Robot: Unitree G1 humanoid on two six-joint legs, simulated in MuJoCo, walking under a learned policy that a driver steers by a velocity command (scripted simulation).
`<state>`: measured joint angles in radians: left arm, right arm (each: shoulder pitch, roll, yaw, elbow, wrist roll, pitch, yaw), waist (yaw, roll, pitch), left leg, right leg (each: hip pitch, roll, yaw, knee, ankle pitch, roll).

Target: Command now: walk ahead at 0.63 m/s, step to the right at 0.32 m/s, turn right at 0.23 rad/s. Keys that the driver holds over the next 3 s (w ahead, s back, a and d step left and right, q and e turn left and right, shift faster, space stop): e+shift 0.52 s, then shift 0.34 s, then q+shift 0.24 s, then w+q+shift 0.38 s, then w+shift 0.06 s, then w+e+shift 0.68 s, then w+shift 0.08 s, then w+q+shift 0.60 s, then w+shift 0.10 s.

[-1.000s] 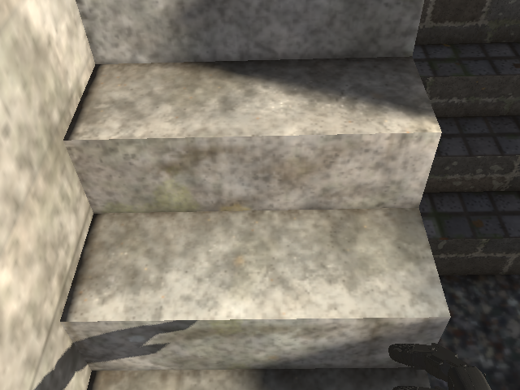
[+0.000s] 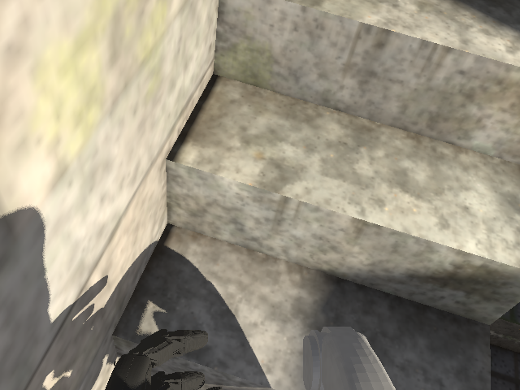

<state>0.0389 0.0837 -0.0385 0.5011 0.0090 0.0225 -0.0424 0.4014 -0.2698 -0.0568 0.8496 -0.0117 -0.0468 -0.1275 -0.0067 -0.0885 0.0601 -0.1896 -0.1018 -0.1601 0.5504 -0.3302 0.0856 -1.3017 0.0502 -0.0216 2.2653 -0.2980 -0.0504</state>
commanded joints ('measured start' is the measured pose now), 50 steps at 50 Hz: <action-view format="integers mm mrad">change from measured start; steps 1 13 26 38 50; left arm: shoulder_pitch -298 145 467 526 407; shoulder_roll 18 262 347 261 559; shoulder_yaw -33 112 108 46 135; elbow -178 208 193 320 285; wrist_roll -12 31 9 26 11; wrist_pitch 25 -31 -52 -98 -153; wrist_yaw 19 86 -84 -133 -74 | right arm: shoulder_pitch -18 -278 124 -354 -86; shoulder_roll -68 1 -212 2 46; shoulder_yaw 10 53 -14 126 156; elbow -62 -408 -370 -299 -444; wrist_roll -9 -58 -81 8 13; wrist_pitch -3 -50 73 -75 48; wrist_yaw -9 13 146 158 221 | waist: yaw -42 -87 -256 85 -77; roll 237 314 578 124 -146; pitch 75 13 -664 -133 -154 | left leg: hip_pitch -237 -938 108 -659 -859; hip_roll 226 95 512 156 24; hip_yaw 92 0 -859 214 199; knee -528 1789 91 234 915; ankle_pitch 808 -154 531 -134 -157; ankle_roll -17 -96 409 -69 -122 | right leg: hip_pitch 246 932 626 853 1777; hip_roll -21 -141 94 -138 -392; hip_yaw -190 419 410 70 -36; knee -609 -1859 -915 -891 -1902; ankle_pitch -117 457 93 273 1950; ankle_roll -38 -215 77 180 -118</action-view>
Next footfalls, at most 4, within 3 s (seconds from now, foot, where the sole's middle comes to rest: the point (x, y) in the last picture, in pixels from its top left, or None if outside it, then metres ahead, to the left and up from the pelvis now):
0.14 right None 0.17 -0.09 -0.57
0.50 left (206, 317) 0.45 0.07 -0.38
0.94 right None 0.16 -0.16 -0.56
1.26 left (226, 361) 0.38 0.03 -0.38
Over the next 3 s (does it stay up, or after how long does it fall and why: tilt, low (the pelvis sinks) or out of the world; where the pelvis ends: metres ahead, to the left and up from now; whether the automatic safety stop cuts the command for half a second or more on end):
stays up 0.32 -0.12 0.33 its command is cut before an obstacle after 1.5 s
